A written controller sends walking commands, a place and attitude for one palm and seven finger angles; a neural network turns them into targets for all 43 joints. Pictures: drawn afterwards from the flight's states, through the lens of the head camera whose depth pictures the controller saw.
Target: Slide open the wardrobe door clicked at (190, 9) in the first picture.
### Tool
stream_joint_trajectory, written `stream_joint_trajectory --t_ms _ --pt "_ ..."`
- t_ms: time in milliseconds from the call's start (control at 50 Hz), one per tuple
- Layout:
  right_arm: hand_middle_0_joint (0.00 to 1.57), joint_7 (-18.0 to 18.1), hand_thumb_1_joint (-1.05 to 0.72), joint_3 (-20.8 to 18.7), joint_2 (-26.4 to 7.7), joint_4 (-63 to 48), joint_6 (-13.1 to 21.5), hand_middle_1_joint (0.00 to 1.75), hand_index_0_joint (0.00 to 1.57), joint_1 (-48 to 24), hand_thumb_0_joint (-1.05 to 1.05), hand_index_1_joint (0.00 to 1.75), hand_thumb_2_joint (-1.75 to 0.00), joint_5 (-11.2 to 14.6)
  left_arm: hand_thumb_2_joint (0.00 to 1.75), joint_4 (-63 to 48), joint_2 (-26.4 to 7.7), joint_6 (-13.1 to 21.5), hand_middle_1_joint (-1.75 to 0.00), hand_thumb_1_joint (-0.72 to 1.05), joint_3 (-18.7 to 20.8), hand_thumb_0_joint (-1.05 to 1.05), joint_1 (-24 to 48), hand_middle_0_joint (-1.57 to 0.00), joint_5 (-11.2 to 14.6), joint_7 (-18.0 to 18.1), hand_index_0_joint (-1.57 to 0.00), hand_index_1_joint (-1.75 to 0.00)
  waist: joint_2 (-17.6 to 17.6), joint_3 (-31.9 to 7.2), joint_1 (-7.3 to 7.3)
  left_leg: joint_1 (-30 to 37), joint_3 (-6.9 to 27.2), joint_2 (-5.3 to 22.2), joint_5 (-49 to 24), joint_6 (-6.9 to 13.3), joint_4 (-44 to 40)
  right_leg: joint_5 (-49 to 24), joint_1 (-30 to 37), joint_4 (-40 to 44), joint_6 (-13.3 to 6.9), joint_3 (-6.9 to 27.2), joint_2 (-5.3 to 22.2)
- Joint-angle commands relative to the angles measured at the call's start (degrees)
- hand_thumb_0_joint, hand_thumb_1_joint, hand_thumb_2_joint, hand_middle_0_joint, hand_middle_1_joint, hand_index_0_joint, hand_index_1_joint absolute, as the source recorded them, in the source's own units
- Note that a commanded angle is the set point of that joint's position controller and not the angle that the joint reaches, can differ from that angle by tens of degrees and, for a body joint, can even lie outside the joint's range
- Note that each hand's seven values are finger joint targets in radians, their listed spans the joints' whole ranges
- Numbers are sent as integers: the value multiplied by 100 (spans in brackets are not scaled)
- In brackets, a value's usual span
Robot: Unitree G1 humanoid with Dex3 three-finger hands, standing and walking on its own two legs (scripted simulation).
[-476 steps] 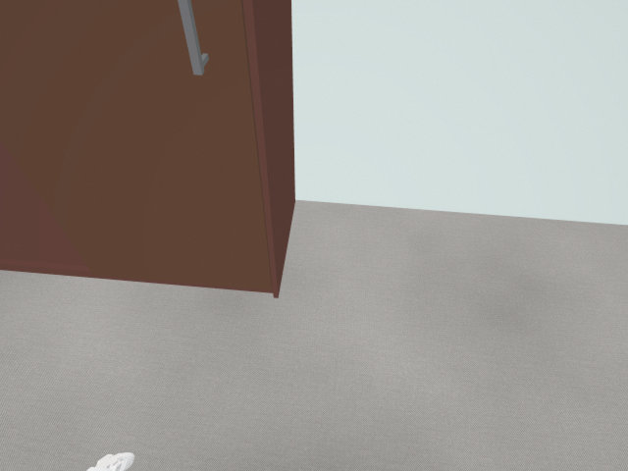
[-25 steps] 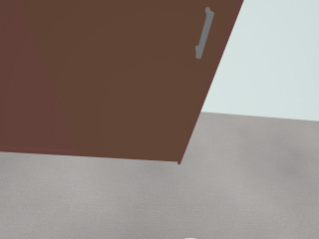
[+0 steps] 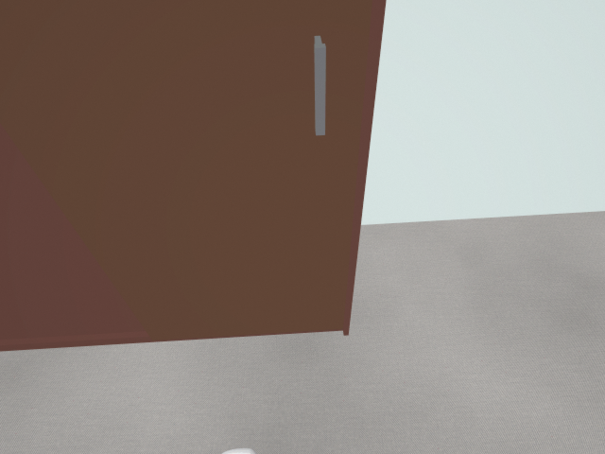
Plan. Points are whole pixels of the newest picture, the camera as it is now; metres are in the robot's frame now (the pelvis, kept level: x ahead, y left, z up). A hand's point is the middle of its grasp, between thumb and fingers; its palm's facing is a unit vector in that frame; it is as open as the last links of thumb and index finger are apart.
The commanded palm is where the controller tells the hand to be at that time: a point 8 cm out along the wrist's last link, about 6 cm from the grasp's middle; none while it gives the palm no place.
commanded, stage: take the last steps up to it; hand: right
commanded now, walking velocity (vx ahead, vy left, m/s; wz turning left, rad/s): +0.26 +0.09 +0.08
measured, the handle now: (319, 87) +0.65 +0.00 +0.19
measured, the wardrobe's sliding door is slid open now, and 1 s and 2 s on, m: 0.00 0.00 0.00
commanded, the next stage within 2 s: come to a stop and stand still in 0.26 s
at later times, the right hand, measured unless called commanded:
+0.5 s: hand (381, 398) +0.26 -0.11 -0.18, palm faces +0.00 +0.98 -0.22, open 7.2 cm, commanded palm none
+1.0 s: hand (426, 453) +0.19 -0.17 -0.19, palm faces +0.01 +0.98 -0.20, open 7.4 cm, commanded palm none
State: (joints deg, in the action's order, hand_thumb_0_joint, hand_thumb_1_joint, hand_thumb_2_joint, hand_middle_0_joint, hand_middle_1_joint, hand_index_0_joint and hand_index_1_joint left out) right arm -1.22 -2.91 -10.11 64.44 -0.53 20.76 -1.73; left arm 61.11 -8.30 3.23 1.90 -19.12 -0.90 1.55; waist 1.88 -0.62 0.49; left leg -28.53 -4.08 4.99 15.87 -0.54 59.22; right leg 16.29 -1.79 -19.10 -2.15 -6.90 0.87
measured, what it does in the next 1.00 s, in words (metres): walks ahead: left foot, then right foot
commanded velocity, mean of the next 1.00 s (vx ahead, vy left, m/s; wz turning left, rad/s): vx -0.03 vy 0.02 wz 0.01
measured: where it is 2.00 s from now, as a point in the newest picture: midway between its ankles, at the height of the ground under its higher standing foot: outside the picture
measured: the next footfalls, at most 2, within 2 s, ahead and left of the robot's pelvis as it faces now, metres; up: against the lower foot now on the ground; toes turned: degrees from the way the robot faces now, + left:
left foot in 0.30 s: +0.26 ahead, +0.16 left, +0.00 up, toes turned +9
right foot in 0.72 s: +0.27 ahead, -0.06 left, +0.00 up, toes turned -3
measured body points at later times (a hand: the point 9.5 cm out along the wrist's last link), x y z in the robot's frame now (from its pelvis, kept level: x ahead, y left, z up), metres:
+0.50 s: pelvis +0.17 +0.07 -0.02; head +0.20 +0.07 +0.43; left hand +0.15 +0.29 -0.18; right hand +0.26 -0.16 -0.16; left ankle +0.22 +0.15 -0.75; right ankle +0.14 -0.06 -0.69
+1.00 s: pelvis +0.15 +0.02 -0.01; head +0.18 +0.00 +0.44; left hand +0.24 +0.25 -0.14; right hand +0.19 -0.22 -0.17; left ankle +0.08 +0.18 -0.67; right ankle +0.23 -0.06 -0.75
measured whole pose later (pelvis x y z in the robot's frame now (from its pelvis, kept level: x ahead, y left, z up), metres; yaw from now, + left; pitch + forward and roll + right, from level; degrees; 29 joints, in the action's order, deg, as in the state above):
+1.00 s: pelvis +0.15 +0.02 -0.01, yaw +3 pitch +0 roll +2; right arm 1.5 -3.6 -12.4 59.0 -3.3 13.6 -1.0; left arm 55.9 -7.3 -0.3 2.0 -7.4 -0.8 1.8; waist 1.2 3.5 0.7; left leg -20.5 1.3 1.3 27.0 -2.6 57.9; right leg 7.5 -18.4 -25.9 -3.3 -5.2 2.1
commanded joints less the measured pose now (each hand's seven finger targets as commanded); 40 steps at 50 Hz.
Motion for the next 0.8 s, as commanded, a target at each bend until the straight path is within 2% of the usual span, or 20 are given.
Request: stream_joint_trajectory --t_ms 0,160,200,240,260,280,300,320,340,360,420,460,540,600,660,680,700,720,740,780 --pt "20 -4 -90 -75 -155 -490 93 30 20 -433 0 30 -90 16 90 37 -639 118 -30 90 54 0 -669 -20 6 85 -20 -30 -798 906 -69 -1266 81 148 -475 -136 336 -2272 137 902 -437 742 1500" --pt "20 -21 -90 -7 -114 -974 140 30 20 -1687 0 30 -90 100 90 312 -697 73 -30 90 99 0 -1052 -20 -99 105 -20 -30 -1053 1135 -303 -592 -284 -12 -423 104 -1791 -3759 237 372 -504 440 1595" --pt "20 3 -90 -24 -185 -857 196 30 20 -1244 0 30 -90 94 90 326 -829 48 -30 90 143 0 -988 -20 -76 108 -20 -30 -1027 740 -95 327 -437 -301 -391 249 -2244 -4776 266 -245 -433 319 1584" --pt "20 40 -90 -104 -460 -450 297 30 20 -13 0 30 -90 61 90 309 -909 29 -30 90 182 0 -812 -20 -15 79 -20 -30 -733 30 453 2070 -513 -474 -1108 315 -2930 -4499 -132 -1604 -154 94 1300" --pt "20 102 -90 -213 -892 -256 386 30 20 642 0 30 -90 18 90 285 -710 29 -30 90 163 0 -969 -20 36 11 -20 -30 124 -526 706 3544 315 265 -1958 599 -2938 -2998 -1316 -2977 46 -36 931" --pt "20 161 -90 -338 -1393 -135 426 30 20 1093 0 30 -90 40 90 174 -332 33 -30 90 114 0 -1256 -20 99 -3 -20 -30 1355 -1231 667 4472 2522 1913 -3498 1280 -3316 1481 -2458 -4891 267 -65 -13" --pt "20 194 -90 -317 -1456 -199 392 30 20 914 0 30 -90 147 90 84 -454 -31 -30 90 117 0 -1006 -20 127 29 -20 -30 958 -1149 602 3830 2663 2122 -3115 1587 -3836 1928 -2485 -5644 129 645 114" --pt "20 215 -90 -253 -1223 -318 353 30 20 268 0 30 -90 135 90 95 -307 -64 -30 90 134 0 -826 -20 119 11 -20 -30 468 -463 396 3093 2277 1940 -1910 1542 -4127 1515 -2692 -5847 117 689 344" --pt "20 219 -90 -207 -1039 -476 350 30 20 -183 0 30 -90 130 90 52 -262 -102 -30 90 126 0 -625 -20 66 -23 -20 -30 578 -153 295 2383 2202 1779 -1220 1374 -4319 1147 -2781 -5856 142 716 501" --pt "20 255 -90 -136 -801 -590 345 30 20 -560 0 30 -90 137 90 83 -292 -155 -30 90 133 0 -540 -20 22 -26 -20 -30 67 112 124 1717 1701 1607 -1408 1223 -4403 858 -2516 -5589 162 777 611" --pt "20 337 -90 18 -494 -759 342 30 20 -1220 0 30 -90 52 90 236 64 -360 -30 90 -12 0 -922 -20 23 13 -20 -30 -34 84 -344 675 569 1245 -3143 976 -4239 792 -1568 -4015 339 701 597" --pt "20 363 -90 -42 -593 -771 262 30 20 -1095 0 30 -90 6 90 158 109 -427 -30 90 16 0 -780 -20 68 4 -20 -30 213 7 -220 915 361 1088 -3564 1032 -3900 722 -1559 -3263 393 479 389" --pt "20 376 -90 -147 -800 -806 118 30 20 -800 0 30 -90 30 90 -229 -211 -528 -30 90 115 0 -94 -20 15 -11 -20 -30 508 -77 22 1530 764 1353 -3965 1231 -3679 745 -2015 -3059 485 476 199" --pt "20 389 -90 -202 -894 -932 40 30 20 -935 0 30 -90 9 90 -415 -349 -544 -30 90 185 0 196 -20 20 -15 -20 -30 667 -37 -21 1459 820 1411 -3906 1226 -3494 637 -1859 -2707 494 558 194" --pt "20 369 -90 -207 -897 -989 -30 30 20 -1043 0 30 -90 34 90 -442 -419 -503 -30 90 216 0 135 -20 29 -28 -20 -30 671 -128 -170 1264 640 1118 -3052 885 -3026 -381 -1096 -1396 449 440 150" --pt "20 362 -90 -186 -809 -1022 -61 30 20 -1003 0 30 -90 69 90 -439 -562 -455 -30 90 229 0 62 -20 9 -28 -20 -30 286 -229 -223 991 467 842 -2387 598 -2653 -1289 -583 -810 351 566 377" --pt "20 345 -90 -143 -540 -1088 -101 30 20 -811 0 30 -90 104 90 -538 -961 -383 -30 90 287 0 90 -20 -39 -18 -20 -30 -979 -345 -186 432 -5 122 -615 143 -1935 -3008 -301 -416 -80 1796 1448" --pt "20 353 -90 -99 -406 -1123 -128 30 20 -763 0 30 -90 139 90 -673 -1294 -389 -30 90 322 0 250 -20 -59 3 -20 -30 -1776 -268 -191 389 -18 -404 1879 -81 -738 -4433 -778 28 -721 2496 2319" --pt "20 399 -90 -135 -562 -1055 -198 30 20 -776 0 30 -90 106 90 -728 -1267 -393 -30 90 296 0 517 -20 -73 63 -20 -30 -1368 -258 -176 704 567 -418 2045 -49 100 -3787 -1285 95 -945 2310 2307" --pt "20 360 -90 -192 -599 -952 -221 30 20 -655 0 30 -90 55 90 -860 -1054 -362 -30 90 222 0 1008 -20 -80 122 -20 -30 -1146 46 17 368 775 -399 1534 -54 654 -3182 -1435 64 -933 1959 1929"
